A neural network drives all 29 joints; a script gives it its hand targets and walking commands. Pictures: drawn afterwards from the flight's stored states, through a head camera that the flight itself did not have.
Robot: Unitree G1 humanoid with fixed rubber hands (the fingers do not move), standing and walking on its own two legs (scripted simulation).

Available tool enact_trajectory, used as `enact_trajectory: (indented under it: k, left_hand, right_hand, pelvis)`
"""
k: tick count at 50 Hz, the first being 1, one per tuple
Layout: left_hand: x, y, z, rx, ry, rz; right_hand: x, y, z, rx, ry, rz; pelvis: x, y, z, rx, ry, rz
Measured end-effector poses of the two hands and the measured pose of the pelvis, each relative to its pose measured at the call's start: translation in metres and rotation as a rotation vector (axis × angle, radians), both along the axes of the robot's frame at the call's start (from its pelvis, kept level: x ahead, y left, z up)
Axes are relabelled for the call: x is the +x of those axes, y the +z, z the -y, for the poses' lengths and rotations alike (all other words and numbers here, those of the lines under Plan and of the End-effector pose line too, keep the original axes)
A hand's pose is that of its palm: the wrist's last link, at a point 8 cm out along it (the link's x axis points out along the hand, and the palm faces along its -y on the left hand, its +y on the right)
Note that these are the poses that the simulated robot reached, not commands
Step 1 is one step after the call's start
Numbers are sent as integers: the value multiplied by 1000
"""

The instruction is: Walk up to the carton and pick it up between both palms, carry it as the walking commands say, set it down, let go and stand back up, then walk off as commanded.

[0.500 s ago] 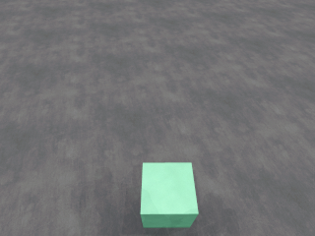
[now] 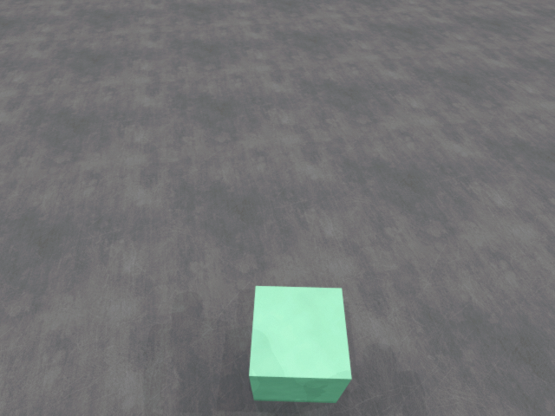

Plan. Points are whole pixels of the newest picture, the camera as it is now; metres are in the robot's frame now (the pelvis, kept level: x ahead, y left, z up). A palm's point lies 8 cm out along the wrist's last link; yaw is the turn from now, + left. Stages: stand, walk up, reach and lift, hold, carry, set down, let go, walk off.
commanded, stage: walk up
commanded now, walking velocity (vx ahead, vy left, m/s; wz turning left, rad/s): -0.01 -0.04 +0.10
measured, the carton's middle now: (296, 345) +0.43 -0.06 -0.63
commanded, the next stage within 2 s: stand in 0.48 s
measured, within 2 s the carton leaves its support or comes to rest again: neither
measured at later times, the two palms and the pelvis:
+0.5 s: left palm out of the picture +0.01 +0.23 -0.14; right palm out of the picture +0.05 -0.23 -0.13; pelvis +0.01 +0.00 +0.00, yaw +2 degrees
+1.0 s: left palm out of the picture +0.16 +0.21 -0.13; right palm out of the picture +0.15 -0.26 -0.12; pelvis +0.00 -0.01 -0.02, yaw -2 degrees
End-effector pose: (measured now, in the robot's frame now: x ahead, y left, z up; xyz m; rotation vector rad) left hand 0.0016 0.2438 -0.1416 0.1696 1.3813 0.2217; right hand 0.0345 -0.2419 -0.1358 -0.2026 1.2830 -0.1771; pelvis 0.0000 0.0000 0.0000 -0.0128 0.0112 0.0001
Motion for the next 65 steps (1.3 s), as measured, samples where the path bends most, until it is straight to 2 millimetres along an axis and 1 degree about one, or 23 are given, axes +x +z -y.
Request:
enact_trajectory:
  k: [6, 11, 14, 17, 20, 26, 34, 35, 36, 37, 39, 41, 43, 44, 45, 47, 51, 54, 59, 65]
  left_hand:
    - [-3, 1, 0, 12, 4, -4]
    - [-5, 2, 6, 21, 10, 3]
    - [-6, 2, 8, 22, 21, 14]
    - [-5, -2, 8, 9, 30, 19]
    - [-1, -5, 11, -15, 26, 13]
    - [4, -3, 12, -29, 24, 22]
    - [-6, 1, 11, -22, 34, -1]
    - [-3, 1, 12, -24, 42, 10]
    - [10, 2, 11, -22, 37, 46]
    - [31, 4, 9, -19, 18, 89]
    - [78, 8, 7, -18, -33, 150]
    - [119, 12, 7, -23, -56, 166]
    - [147, 16, 9, -26, -69, 161]
    - [156, 18, 11, -31, -72, 155]
    - [161, 18, 14, -39, -72, 146]
    - [163, 17, 23, -62, -72, 128]
    - [150, 7, 39, -99, -65, 115]
    - [145, -2, 46, -106, -63, 143]
    - [150, -19, 46, -82, -79, 212]
    - [161, -27, 43, -67, -82, 280]
  right_hand:
    - [3, 1, 7, -9, 4, 14]
    - [9, 0, 16, -11, 12, 24]
    - [13, -2, 19, -12, 22, 25]
    - [14, -4, 14, -10, 36, 19]
    - [15, -1, 3, 4, 36, 23]
    - [14, 2, -8, 21, 24, 26]
    - [15, -1, -14, 40, 29, 16]
    - [19, -2, -14, 45, 33, 25]
    - [30, -3, -13, 49, 26, 48]
    - [44, -3, -9, 50, 17, 66]
    - [78, -1, -2, 47, 29, 93]
    - [107, 4, 5, 43, 35, 95]
    - [125, 11, 12, 37, 26, 80]
    - [129, 14, 15, 35, 20, 70]
    - [131, 16, 17, 35, 14, 59]
    - [127, 18, 20, 41, 9, 38]
    - [110, 13, 18, 47, 22, 18]
    - [107, 2, 15, 61, 29, 48]
    - [123, -19, 9, 82, 50, 131]
    - [140, -30, 15, 74, 62, 206]
  pelvis:
    - [0, -1, 5, 3, 9, -7]
    - [-1, -2, 12, 0, 17, -11]
    - [-1, -3, 14, -9, 28, -6]
    - [2, -5, 11, -18, 36, 2]
    - [6, -3, 8, -8, 30, 7]
    - [9, 1, 5, 3, 27, 10]
    - [11, 3, 3, 5, 29, 20]
    - [11, 1, 3, 2, 23, 0]
    - [8, -2, 3, 3, 20, -21]
    - [5, -6, 3, 3, 17, -33]
    - [-3, -13, 3, 4, 3, -46]
    - [-8, -19, 4, 5, -13, -57]
    - [-10, -23, 6, 3, -22, -74]
    - [-9, -23, 6, 2, -23, -85]
    - [-8, -24, 7, 1, -24, -95]
    - [-5, -23, 7, 2, -26, -112]
    - [-3, -22, 9, 6, -30, -145]
    - [-9, -29, 9, 9, -33, -184]
    - [-29, -48, 10, 17, -36, -238]
    - [-55, -67, 10, 25, -39, -250]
